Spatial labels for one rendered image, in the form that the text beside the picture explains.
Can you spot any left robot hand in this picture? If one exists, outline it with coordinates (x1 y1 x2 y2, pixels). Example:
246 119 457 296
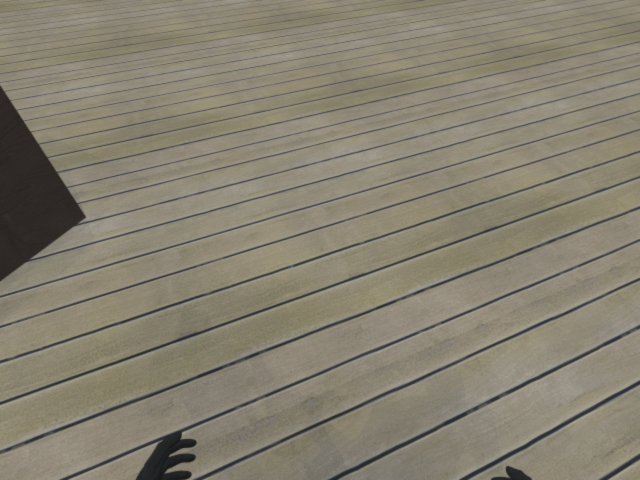
136 431 197 480

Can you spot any pedestal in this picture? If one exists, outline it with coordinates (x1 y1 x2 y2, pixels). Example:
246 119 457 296
0 86 86 281

